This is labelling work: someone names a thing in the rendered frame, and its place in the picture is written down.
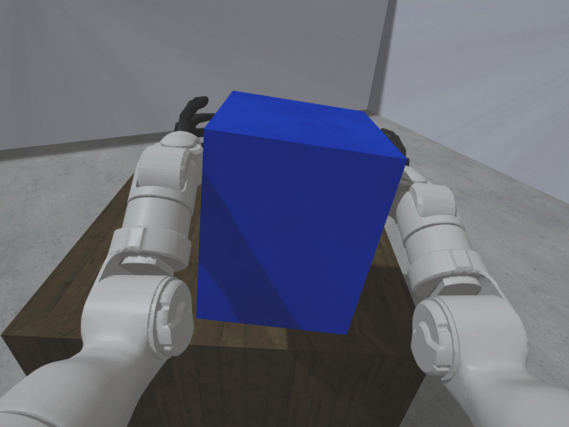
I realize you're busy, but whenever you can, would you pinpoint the pedestal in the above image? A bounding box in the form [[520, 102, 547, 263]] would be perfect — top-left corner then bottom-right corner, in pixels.
[[1, 174, 426, 427]]

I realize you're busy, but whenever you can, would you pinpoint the robot left upper arm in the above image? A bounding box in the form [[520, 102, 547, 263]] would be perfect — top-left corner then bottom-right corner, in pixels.
[[0, 275, 194, 427]]

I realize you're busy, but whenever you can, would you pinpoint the robot right upper arm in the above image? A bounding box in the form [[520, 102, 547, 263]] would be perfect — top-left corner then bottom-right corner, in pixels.
[[411, 295, 569, 427]]

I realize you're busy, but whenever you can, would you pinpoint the carton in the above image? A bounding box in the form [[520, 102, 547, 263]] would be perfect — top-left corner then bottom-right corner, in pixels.
[[196, 91, 407, 334]]

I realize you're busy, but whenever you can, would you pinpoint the robot left hand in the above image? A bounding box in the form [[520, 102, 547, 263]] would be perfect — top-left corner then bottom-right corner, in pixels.
[[174, 96, 215, 147]]

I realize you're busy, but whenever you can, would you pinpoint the robot right hand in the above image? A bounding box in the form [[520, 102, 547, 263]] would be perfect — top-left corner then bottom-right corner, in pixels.
[[381, 128, 409, 166]]

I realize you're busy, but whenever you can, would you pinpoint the right robot forearm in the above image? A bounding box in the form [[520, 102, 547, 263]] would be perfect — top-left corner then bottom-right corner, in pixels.
[[389, 165, 528, 364]]

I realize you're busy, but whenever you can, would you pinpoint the left robot forearm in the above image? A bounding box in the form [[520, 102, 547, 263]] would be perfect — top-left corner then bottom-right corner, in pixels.
[[81, 131, 203, 343]]

